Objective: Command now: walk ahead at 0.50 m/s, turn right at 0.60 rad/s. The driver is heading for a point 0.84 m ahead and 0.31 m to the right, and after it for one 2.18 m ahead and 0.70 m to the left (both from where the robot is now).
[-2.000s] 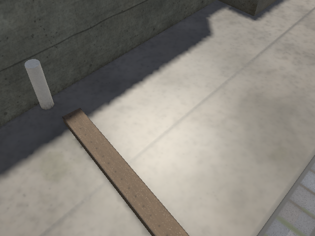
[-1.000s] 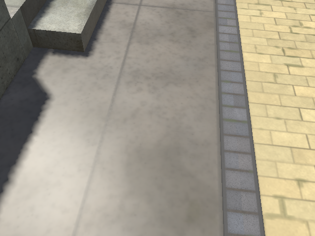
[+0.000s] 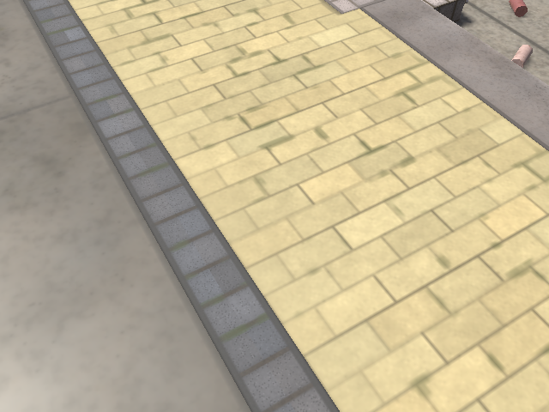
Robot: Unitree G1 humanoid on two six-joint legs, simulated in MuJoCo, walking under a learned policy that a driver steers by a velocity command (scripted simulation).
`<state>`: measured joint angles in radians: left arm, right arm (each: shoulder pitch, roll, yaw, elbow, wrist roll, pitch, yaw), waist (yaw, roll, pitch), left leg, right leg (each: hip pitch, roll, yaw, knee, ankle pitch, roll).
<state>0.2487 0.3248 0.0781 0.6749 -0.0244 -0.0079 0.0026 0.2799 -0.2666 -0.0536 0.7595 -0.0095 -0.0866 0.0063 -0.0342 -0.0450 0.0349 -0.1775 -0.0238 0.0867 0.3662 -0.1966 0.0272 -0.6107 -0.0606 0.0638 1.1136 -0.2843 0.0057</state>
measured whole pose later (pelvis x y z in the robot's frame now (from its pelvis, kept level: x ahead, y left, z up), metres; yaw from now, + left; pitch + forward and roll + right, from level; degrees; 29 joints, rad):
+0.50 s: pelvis +0.26 -0.09 +0.00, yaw -9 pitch +1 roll +0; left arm 0.29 0.26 0.05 0.73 0.00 -0.06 -0.03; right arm 0.20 -0.32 -0.05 0.79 0.01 -0.07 0.01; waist 0.02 0.05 0.04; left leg -0.60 0.13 -0.02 1.06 -0.24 -0.01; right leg -0.20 0.06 -0.02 0.35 -0.17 -0.08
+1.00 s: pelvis +0.56 -0.08 +0.00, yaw -15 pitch +1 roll +1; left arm 0.29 0.30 0.06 0.83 -0.03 -0.04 0.01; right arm 0.22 -0.26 -0.05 0.82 -0.01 -0.10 0.02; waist -0.01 -0.04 0.04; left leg -0.24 -0.02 0.12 0.40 -0.17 0.04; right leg -0.50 -0.07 0.07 1.14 -0.32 -0.02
